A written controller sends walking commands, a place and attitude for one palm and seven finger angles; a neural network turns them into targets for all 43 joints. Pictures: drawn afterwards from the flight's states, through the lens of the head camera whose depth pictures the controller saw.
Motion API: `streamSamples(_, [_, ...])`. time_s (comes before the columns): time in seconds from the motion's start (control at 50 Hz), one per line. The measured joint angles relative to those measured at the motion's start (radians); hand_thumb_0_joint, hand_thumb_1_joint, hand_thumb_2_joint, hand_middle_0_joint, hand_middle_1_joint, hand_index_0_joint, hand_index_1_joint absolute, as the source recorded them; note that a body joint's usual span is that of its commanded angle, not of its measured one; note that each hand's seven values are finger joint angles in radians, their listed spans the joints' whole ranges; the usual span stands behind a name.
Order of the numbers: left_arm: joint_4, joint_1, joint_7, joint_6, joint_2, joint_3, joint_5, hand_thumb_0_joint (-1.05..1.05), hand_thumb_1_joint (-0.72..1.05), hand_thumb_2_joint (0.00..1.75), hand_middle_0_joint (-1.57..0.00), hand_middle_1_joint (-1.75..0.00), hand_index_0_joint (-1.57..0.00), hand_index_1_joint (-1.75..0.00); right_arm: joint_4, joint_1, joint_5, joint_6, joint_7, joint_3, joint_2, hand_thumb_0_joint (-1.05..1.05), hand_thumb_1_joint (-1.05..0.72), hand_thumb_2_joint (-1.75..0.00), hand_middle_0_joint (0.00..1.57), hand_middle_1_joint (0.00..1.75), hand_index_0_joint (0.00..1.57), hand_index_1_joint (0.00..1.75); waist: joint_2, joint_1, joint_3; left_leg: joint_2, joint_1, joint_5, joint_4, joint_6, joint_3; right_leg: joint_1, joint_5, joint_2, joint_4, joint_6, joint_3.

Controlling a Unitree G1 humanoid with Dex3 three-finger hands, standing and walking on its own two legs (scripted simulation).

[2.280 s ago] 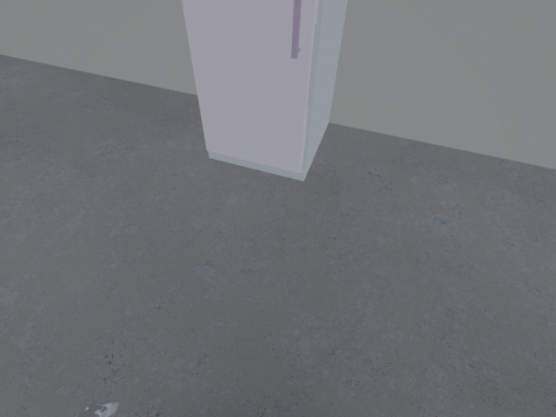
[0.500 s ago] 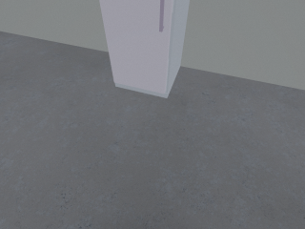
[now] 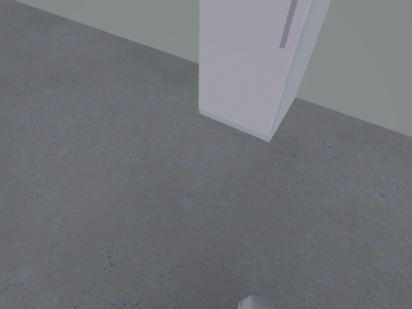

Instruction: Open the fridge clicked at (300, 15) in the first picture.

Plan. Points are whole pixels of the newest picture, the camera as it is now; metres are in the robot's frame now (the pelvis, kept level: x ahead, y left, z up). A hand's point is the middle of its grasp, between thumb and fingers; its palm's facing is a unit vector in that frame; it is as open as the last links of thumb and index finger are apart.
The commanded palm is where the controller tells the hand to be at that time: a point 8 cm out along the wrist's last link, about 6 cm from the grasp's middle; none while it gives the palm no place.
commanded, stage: walk to a spot facing it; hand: right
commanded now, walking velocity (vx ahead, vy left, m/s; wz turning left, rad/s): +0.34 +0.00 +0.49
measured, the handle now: (295, 2) +1.21 -0.34 +0.11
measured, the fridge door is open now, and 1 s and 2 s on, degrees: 0 0 0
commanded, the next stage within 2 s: turn to face it in 1.86 s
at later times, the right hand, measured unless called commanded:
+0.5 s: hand (319, 249) +0.30 -0.29 -0.18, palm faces -0.19 +0.96 -0.19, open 7.3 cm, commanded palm none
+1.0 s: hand (235, 166) +0.58 -0.09 -0.19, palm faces -0.54 +0.84 -0.11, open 7.3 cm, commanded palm none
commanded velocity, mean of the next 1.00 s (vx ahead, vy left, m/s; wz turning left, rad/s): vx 0.34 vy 0.00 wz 0.51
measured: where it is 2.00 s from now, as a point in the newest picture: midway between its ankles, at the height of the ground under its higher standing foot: (187, 216)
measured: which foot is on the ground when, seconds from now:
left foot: down 0.00-0.28, up 0.30-0.94, down 0.96-1.00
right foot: up 0.00-0.26, down 0.28-0.96, up 0.98-1.00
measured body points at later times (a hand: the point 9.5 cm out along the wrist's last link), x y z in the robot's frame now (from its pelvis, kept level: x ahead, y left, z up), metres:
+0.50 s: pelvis +0.20 -0.10 +0.00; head +0.22 -0.14 +0.45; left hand +0.19 +0.15 -0.12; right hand +0.31 -0.34 -0.16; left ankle +0.16 +0.05 -0.62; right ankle +0.23 -0.16 -0.74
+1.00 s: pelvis +0.40 -0.02 -0.03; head +0.45 -0.01 +0.42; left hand +0.18 +0.07 -0.16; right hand +0.61 -0.14 -0.18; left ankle +0.42 +0.06 -0.74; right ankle +0.26 -0.17 -0.67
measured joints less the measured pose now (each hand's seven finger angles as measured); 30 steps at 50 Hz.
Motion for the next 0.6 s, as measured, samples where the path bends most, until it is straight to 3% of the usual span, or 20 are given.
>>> streamSamples(0.08, [-0.054,-0.057,-0.005,-0.011,-0.012,0.009,-0.002,0.0,0.91,0.9,-0.2,-0.3,-0.2,-0.3,0.02,0.026,-0.003,-0.007,-0.001,0.003,0.02,0.0,-0.91,-0.9,0.2,0.3,0.2,0.3,0.0,0.006,-0.003,-0.007,0.056,0.013,-0.08,-0.012,-0.048,-0.08,0.088,-0.013,-0.062,0.016,0.019])
streamSamples(0.16, [-0.082,-0.097,-0.009,-0.015,-0.025,0.009,-0.004,0.0,0.91,0.9,-0.2,-0.3,-0.19,-0.3,0.022,0.03,-0.007,-0.011,-0.009,-0.003,0.018,0.0,-0.91,-0.9,0.21,0.3,0.21,0.3,-0.001,-0.008,-0.005,-0.004,0.107,-0.015,-0.11,-0.032,-0.082,-0.089,0.115,-0.013,-0.184,0.018,0.017])
streamSamples(0.24, [-0.099,-0.126,-0.011,-0.026,-0.042,-0.001,-0.008,0.0,0.91,0.9,-0.19,-0.3,-0.19,-0.3,0.015,0.027,-0.011,-0.008,-0.018,-0.015,-0.002,0.0,-0.91,-0.9,0.21,0.3,0.2,0.3,0.015,-0.031,-0.005,0.012,0.144,-0.085,-0.081,-0.063,-0.117,-0.009,0.088,0.014,-0.38,-0.001,0.0])
streamSamples(0.28, [-0.113,-0.129,-0.007,-0.049,-0.05,-0.01,-0.007,0.0,0.91,0.9,-0.2,-0.3,-0.2,-0.3,0.015,0.034,-0.007,-0.004,-0.018,-0.025,-0.016,0.0,-0.91,-0.9,0.21,0.3,0.2,0.3,0.028,-0.031,-0.009,0.019,0.13,-0.157,0.015,-0.074,-0.142,0.077,0.107,0.033,-0.502,-0.019,-0.015])
streamSamples(0.34, [-0.121,-0.129,0.004,-0.075,-0.072,-0.024,0.001,0.0,0.91,0.9,-0.2,-0.3,-0.2,-0.3,0.026,-0.011,0.004,0.022,-0.012,-0.044,-0.045,0.0,-0.91,-0.9,0.2,0.3,0.2,0.3,0.058,-0.022,0.014,0.022,-0.046,-0.21,0.472,-0.046,-0.117,0.106,0.046,0.03,-0.422,-0.087,-0.074])
streamSamples(0.4, [-0.108,-0.075,0.015,-0.08,-0.087,-0.028,0.001,0.0,0.91,0.9,-0.2,-0.3,-0.2,-0.3,0.015,-0.066,-0.005,0.036,0.001,-0.061,-0.076,0.01,-0.91,-0.9,0.2,0.3,0.2,0.3,0.062,-0.003,0.013,0.046,-0.217,-0.107,0.757,-0.043,-0.033,0.2,0.029,0.022,-0.481,-0.103,-0.119])
streamSamples(0.46, [-0.073,0.0,0.034,-0.086,-0.09,-0.012,-0.007,-0.01,0.92,0.9,-0.2,-0.3,-0.2,-0.3,-0.025,-0.123,-0.012,0.046,0.01,-0.075,-0.097,0.01,-0.92,-0.9,0.2,0.3,0.2,0.3,0.063,0.008,0.003,0.079,-0.343,0.008,0.811,-0.054,0.011,0.29,0.039,0.029,-0.58,-0.107,-0.155])
streamSamples(0.6, [0.006,0.152,0.047,-0.084,-0.05,0.002,-0.011,-0.01,0.93,0.9,-0.2,-0.3,-0.2,-0.3,-0.082,-0.204,-0.019,0.07,0.02,-0.085,-0.087,0.0,-0.92,-0.9,0.2,0.3,0.19,0.3,0.058,0.032,-0.024,0.123,-0.514,0.197,0.794,-0.08,-0.002,0.428,0.018,0.067,-0.717,-0.118,-0.246])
